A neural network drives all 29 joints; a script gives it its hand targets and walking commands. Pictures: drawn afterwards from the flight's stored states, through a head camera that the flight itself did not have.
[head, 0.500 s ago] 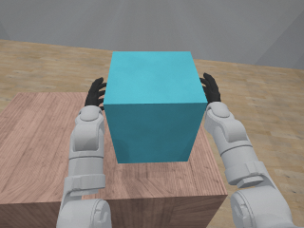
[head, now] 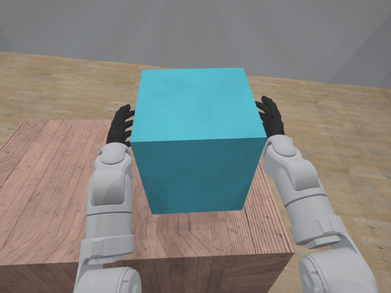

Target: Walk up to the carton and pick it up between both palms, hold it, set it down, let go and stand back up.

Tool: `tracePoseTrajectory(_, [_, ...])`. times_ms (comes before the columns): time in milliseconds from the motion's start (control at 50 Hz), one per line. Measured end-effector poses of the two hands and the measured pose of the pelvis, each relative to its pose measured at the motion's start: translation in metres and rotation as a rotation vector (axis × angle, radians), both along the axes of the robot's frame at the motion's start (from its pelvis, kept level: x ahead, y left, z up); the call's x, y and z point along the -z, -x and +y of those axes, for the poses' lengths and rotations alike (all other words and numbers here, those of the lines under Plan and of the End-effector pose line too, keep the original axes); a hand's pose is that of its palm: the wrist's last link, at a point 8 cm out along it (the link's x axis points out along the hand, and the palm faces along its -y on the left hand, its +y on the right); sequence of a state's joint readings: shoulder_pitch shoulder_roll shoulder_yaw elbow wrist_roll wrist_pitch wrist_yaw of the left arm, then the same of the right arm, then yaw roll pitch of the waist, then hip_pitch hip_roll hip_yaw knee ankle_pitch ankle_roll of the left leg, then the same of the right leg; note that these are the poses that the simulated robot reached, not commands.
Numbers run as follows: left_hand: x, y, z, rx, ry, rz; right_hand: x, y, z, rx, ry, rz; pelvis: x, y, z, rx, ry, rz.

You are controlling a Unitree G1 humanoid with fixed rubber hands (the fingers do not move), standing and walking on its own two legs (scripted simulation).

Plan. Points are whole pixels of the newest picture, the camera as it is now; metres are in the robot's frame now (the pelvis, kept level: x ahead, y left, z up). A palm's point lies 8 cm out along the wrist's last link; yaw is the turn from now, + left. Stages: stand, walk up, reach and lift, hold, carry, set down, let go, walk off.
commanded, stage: hold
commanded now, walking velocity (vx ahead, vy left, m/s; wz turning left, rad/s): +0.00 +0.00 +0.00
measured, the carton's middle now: (195, 144) +0.39 +0.00 +0.14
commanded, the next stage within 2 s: none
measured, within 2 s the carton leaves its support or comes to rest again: neither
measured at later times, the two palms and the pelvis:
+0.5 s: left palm (119, 143) +0.35 +0.15 +0.18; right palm (272, 136) +0.35 -0.15 +0.19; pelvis -0.01 +0.00 +0.00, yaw +0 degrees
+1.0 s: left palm (118, 144) +0.35 +0.15 +0.18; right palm (272, 136) +0.35 -0.15 +0.19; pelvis +0.00 +0.00 +0.00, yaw +0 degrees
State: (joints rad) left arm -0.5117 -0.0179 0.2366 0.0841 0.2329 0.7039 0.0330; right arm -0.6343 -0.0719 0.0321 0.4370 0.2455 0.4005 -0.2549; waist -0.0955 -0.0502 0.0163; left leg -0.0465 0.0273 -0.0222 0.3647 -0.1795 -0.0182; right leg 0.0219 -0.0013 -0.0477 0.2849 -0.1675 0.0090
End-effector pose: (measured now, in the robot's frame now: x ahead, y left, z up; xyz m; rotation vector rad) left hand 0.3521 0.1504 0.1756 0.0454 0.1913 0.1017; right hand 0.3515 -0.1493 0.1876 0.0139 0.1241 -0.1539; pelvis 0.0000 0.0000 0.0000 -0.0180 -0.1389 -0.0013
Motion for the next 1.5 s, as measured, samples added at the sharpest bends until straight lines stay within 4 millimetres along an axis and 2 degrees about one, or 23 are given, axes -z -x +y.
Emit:
tracePoseTrajectory(360, [-0.0026,-0.0015,-0.0005,0.007,-0.010,0.011,0.0006,0.0007,-0.0005,0.008,-0.003,0.010,-0.0001,0.0057,0.0024,0.010,-0.001,0.007])
tracePoseTrajectory(1500, [-0.0004,-0.0001,-0.0012,0.004,-0.004,0.017,0.0003,0.0009,-0.0011,0.004,0.001,0.013,0.0000,0.0059,0.0005,0.006,-0.001,0.002])
